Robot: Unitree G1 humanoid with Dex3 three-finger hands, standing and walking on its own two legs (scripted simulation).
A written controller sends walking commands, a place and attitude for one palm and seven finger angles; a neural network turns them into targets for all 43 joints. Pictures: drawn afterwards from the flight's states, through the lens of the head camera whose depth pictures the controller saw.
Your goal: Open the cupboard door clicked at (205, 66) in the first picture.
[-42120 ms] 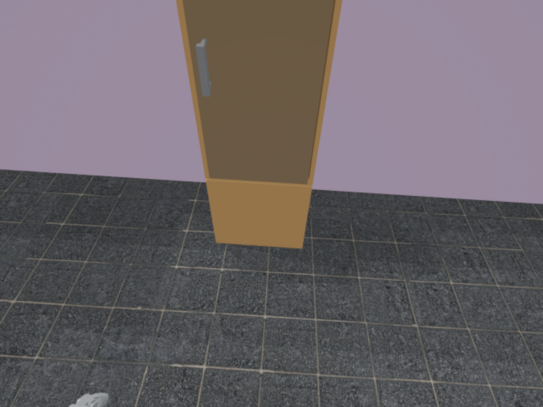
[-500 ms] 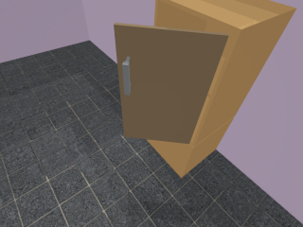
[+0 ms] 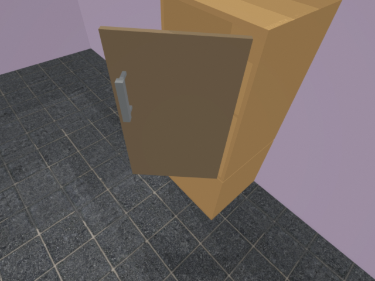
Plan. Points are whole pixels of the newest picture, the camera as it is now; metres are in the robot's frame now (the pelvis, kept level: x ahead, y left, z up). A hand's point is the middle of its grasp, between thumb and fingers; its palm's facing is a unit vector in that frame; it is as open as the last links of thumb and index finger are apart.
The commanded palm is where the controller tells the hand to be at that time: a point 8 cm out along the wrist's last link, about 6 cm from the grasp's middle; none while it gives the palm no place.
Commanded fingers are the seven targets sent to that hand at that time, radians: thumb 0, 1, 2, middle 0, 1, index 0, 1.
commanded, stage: come to a stop and stand still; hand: left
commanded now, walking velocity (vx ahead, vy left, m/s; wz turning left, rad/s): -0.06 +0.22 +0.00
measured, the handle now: (125, 97) +0.55 +0.20 +0.09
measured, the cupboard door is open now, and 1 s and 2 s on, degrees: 46 46 46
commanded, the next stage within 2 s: none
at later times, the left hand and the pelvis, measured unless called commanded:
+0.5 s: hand out of the picture -0.01 +0.23 -0.18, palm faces +0.12 -0.98 -0.17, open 7.4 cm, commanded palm none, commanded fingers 0.00 0.90 0.90 -0.20 -0.30 -0.20 -0.30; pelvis -0.03 +0.05 +0.00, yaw +2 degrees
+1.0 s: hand out of the picture -0.10 +0.22 -0.18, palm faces +0.06 -0.99 -0.14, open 7.4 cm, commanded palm none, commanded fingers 0.00 0.90 0.90 -0.20 -0.30 -0.20 -0.30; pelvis -0.07 +0.07 +0.01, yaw +2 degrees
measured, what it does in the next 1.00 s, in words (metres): steps on the spot: right foot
